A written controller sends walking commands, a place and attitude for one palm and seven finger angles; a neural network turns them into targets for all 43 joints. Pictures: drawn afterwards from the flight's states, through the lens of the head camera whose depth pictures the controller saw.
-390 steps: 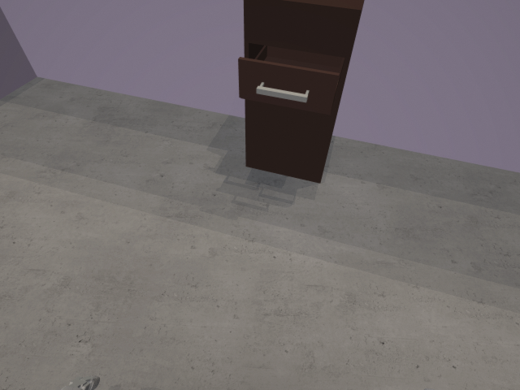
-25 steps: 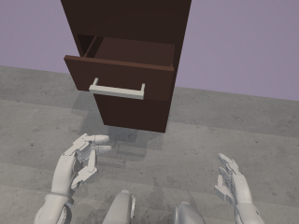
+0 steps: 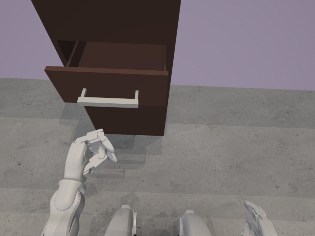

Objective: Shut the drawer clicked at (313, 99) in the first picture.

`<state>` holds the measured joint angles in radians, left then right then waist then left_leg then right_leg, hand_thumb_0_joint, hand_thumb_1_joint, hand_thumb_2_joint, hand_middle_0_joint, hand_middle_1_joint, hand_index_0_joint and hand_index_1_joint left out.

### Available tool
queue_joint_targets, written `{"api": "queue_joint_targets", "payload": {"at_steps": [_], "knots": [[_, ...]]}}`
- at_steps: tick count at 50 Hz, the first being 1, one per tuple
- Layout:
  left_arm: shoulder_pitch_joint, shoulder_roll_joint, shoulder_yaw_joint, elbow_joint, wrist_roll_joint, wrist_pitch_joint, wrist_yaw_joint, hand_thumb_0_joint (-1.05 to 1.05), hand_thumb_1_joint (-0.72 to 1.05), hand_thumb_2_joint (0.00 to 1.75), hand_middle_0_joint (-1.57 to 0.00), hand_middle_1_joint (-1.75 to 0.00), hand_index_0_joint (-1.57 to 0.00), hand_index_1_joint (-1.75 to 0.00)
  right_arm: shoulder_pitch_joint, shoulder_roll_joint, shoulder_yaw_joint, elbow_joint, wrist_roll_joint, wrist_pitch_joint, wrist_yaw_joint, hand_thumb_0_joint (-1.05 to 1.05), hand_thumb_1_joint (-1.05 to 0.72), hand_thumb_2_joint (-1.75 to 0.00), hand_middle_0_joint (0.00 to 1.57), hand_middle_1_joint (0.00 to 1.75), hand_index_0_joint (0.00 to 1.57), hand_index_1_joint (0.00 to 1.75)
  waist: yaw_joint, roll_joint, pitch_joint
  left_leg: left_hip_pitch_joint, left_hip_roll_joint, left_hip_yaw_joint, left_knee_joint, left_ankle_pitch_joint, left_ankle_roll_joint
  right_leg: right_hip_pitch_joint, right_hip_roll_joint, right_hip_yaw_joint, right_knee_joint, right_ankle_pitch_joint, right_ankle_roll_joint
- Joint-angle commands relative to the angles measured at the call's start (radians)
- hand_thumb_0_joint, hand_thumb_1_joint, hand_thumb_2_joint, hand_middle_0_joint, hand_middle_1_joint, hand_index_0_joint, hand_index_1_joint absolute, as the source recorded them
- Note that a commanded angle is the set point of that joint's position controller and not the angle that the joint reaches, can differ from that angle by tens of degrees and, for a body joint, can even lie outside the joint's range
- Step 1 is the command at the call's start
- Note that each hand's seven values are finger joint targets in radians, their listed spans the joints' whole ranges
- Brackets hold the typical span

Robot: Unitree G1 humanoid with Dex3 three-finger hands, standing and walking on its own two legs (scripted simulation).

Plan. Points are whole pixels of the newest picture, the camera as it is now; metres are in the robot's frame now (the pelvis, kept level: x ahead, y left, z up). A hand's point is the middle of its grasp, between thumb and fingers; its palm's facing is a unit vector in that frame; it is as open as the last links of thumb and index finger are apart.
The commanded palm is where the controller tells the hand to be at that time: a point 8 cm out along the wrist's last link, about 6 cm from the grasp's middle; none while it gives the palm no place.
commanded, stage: raise the hand and make a fist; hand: left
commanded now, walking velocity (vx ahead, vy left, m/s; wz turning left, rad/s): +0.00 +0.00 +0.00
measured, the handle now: (109, 97) +0.54 +0.18 -0.05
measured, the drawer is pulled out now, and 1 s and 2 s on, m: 0.14 0.14 0.14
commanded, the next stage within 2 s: bring the fist close to the handle in 0.84 s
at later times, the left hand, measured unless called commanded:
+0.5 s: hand (109, 137) +0.34 +0.13 +0.05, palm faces -0.05 -1.00 -0.04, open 3.3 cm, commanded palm +0.32 +0.18 +0.05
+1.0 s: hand (110, 137) +0.34 +0.13 +0.04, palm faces -0.05 -1.00 -0.05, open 3.3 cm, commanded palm +0.33 +0.18 +0.04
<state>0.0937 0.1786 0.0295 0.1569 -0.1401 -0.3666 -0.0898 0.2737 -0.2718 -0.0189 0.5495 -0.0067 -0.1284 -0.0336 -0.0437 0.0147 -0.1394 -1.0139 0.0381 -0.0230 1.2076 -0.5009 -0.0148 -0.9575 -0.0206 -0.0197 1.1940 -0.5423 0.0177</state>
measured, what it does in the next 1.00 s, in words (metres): stands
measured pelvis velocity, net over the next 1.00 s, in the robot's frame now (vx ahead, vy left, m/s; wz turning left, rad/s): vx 0.01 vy -0.01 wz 0.00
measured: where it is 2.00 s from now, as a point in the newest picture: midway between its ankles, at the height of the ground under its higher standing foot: outside the picture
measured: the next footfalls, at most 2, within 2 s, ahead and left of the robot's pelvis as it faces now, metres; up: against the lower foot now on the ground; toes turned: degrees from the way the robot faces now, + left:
none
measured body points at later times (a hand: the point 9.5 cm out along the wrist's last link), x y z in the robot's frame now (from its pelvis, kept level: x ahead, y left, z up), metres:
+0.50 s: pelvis +0.01 -0.01 +0.00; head +0.10 +0.00 +0.45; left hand +0.34 +0.18 +0.05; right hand +0.18 -0.24 -0.10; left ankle +0.04 +0.13 -0.64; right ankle +0.02 -0.13 -0.64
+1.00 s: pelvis +0.01 -0.01 +0.01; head +0.09 -0.01 +0.45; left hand +0.34 +0.18 +0.05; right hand +0.15 -0.26 -0.10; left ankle +0.04 +0.13 -0.64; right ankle +0.02 -0.13 -0.64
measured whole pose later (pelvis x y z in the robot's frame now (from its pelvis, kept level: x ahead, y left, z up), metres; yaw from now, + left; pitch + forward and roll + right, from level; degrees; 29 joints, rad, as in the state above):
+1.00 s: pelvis +0.01 -0.01 +0.01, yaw +0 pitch +17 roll -1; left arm -0.12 0.19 0.09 0.38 -0.15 -0.41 -0.12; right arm 0.23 -0.24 0.00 0.56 0.00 -0.05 -0.02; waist -0.03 0.02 -0.14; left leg -0.98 0.05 -0.03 1.17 -0.50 -0.03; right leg -0.93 -0.01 -0.02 1.18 -0.55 0.00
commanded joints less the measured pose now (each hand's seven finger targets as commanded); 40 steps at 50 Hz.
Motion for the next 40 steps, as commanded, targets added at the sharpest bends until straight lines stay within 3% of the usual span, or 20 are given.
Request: {"api": "queue_joint_targets", "payload": {"at_steps": [1,4,10,12,15,17,21,27,32,33,35,36,37,40], "knots": [[-0.191,0.091,0.061,-0.241,-0.007,-0.097,0.015,0.0,0.9,0.9,-1.28,-1.47,-1.28,-1.47,-0.041,-0.1,-0.04,-0.148,0.003,-0.047,-0.002,0.0,-0.9,-0.9,0.2,0.3,0.2,0.3,0.015,0.043,-0.328,0.298,-0.027,-0.001,-0.169,0.235,0.029,0.118,0.028,-0.041,-0.166,0.22,-0.044],[-0.192,0.054,0.026,-0.218,-0.002,-0.089,0.017,0.0,0.9,0.9,-1.34,-1.53,-1.34,-1.53,-0.042,-0.098,-0.037,-0.147,0.001,-0.034,0.007,0.0,-0.9,-0.9,0.2,0.3,0.2,0.3,0.003,0.033,-0.327,0.313,-0.026,-0.006,-0.168,0.27,0.027,0.121,0.03,-0.047,-0.161,0.26,-0.042],[-0.259,0.048,0.014,-0.158,0.002,-0.051,-0.008,0.0,0.9,0.9,-1.4,-1.6,-1.4,-1.6,-0.042,-0.097,-0.03,-0.156,0.004,-0.003,0.008,0.0,-0.9,-0.9,0.2,0.3,0.2,0.3,-0.007,0.008,-0.31,0.306,-0.029,-0.007,-0.164,0.263,0.031,0.134,0.036,-0.045,-0.169,0.274,-0.042],[-0.281,0.061,0.039,-0.142,-0.004,-0.046,-0.011,0.0,0.9,0.9,-1.4,-1.6,-1.4,-1.6,-0.045,-0.095,-0.028,-0.152,0.005,0.005,0.007,0.0,-0.9,-0.9,0.2,0.3,0.2,0.3,0.001,-0.006,-0.323,0.303,-0.03,-0.003,-0.164,0.261,0.03,0.153,0.035,-0.04,-0.177,0.284,-0.041],[-0.335,0.064,0.04,-0.133,-0.006,-0.047,-0.013,0.0,0.9,0.9,-1.4,-1.6,-1.4,-1.6,-0.046,-0.091,-0.023,-0.152,0.005,0.01,0.006,0.0,-0.9,-0.9,0.2,0.3,0.2,0.3,-0.002,0.018,-0.324,0.306,-0.032,-0.004,-0.16,0.275,0.03,0.154,0.036,-0.04,-0.172,0.295,-0.043],[-0.346,0.07,0.06,-0.108,-0.008,-0.051,-0.012,0.0,0.9,0.9,-1.4,-1.6,-1.4,-1.6,-0.046,-0.09,-0.025,-0.144,0.004,0.015,0.006,0.0,-0.9,-0.9,0.2,0.3,0.2,0.3,0.0,-0.021,-0.339,0.3,-0.032,0.004,-0.155,0.273,0.031,0.174,0.035,-0.031,-0.18,0.309,-0.038],[-0.393,0.082,0.067,-0.082,-0.007,-0.059,-0.021,0.0,0.9,0.9,-1.4,-1.6,-1.4,-1.6,-0.047,-0.088,-0.022,-0.138,0.007,0.021,0.005,0.0,-0.9,-0.9,0.2,0.3,0.2,0.3,0.004,0.013,-0.342,0.303,-0.033,0.009,-0.157,0.284,0.03,0.178,0.034,-0.027,-0.179,0.322,-0.041],[-0.333,0.075,0.076,-0.041,-0.018,-0.059,-0.031,0.0,0.9,0.9,-1.4,-1.6,-1.4,-1.6,-0.034,-0.091,-0.029,-0.141,0.01,0.033,0.011,0.0,-0.9,-0.9,0.2,0.3,0.2,0.3,0.013,-0.024,-0.341,0.295,-0.035,0.018,-0.172,0.298,0.03,0.218,0.033,-0.023,-0.19,0.356,-0.038],[-0.342,0.097,0.096,-0.053,-0.017,-0.088,-0.02,0.0,0.9,0.9,-1.4,-1.6,-1.4,-1.6,-0.035,-0.093,-0.032,-0.138,0.01,0.035,0.01,0.0,-0.9,-0.9,0.2,0.3,0.2,0.3,0.015,-0.015,-0.326,0.279,-0.037,0.025,-0.178,0.255,0.031,0.214,0.031,-0.014,-0.202,0.31,-0.037],[-0.353,0.08,0.081,-0.048,-0.018,-0.094,-0.018,0.0,0.9,0.9,-1.4,-1.6,-1.4,-1.6,-0.038,-0.093,-0.032,-0.135,0.01,0.034,0.011,0.0,-0.9,-0.9,0.2,0.3,0.2,0.3,0.005,-0.019,-0.31,0.277,-0.037,0.026,-0.177,0.248,0.033,0.203,0.031,-0.014,-0.206,0.305,-0.035],[-0.377,0.114,0.108,-0.042,-0.02,-0.106,-0.014,0.0,0.9,0.9,-1.4,-1.6,-1.4,-1.6,-0.035,-0.097,-0.034,-0.129,0.008,0.034,0.007,0.0,-0.9,-0.9,0.2,0.3,0.2,0.3,0.001,-0.04,-0.311,0.253,-0.038,0.028,-0.168,0.225,0.038,0.208,0.033,-0.005,-0.211,0.28,-0.033],[-0.388,0.131,0.126,-0.037,-0.018,-0.113,-0.013,0.0,0.9,0.9,-1.4,-1.6,-1.4,-1.6,-0.036,-0.097,-0.034,-0.124,0.008,0.034,0.006,0.0,-0.9,-0.9,0.2,0.3,0.2,0.3,0.009,-0.021,-0.32,0.25,-0.04,0.031,-0.169,0.224,0.035,0.214,0.029,0.002,-0.208,0.283,-0.033],[-0.37,0.102,0.103,-0.027,-0.017,-0.114,-0.018,0.0,0.9,0.9,-1.4,-1.6,-1.4,-1.6,-0.036,-0.094,-0.034,-0.126,0.009,0.033,0.007,0.0,-0.9,-0.9,0.2,0.3,0.2,0.3,0.004,-0.026,-0.318,0.259,-0.039,0.032,-0.173,0.223,0.036,0.211,0.031,-0.003,-0.21,0.283,-0.033],[-0.387,0.127,0.119,-0.018,-0.023,-0.116,-0.025,0.0,0.9,0.9,-1.4,-1.6,-1.4,-1.6,-0.032,-0.099,-0.033,-0.124,0.01,0.033,0.004,0.0,-0.9,-0.9,0.2,0.3,0.2,0.3,0.003,-0.018,-0.316,0.252,-0.039,0.031,-0.171,0.219,0.036,0.215,0.032,0.001,-0.212,0.275,-0.035]]}}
